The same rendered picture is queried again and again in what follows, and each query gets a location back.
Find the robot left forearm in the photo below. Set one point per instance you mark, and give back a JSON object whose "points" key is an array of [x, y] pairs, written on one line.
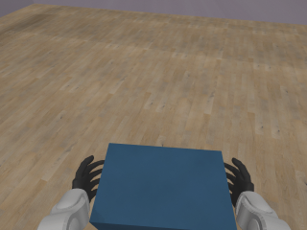
{"points": [[70, 213]]}

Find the right robot hand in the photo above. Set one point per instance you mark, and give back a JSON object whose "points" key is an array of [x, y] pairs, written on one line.
{"points": [[241, 181]]}

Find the robot right forearm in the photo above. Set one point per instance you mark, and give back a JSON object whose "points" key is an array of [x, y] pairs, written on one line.
{"points": [[254, 213]]}

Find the left robot hand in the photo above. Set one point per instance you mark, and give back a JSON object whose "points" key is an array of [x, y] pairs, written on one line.
{"points": [[84, 175]]}

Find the carton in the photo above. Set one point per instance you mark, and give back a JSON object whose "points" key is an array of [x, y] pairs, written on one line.
{"points": [[162, 188]]}

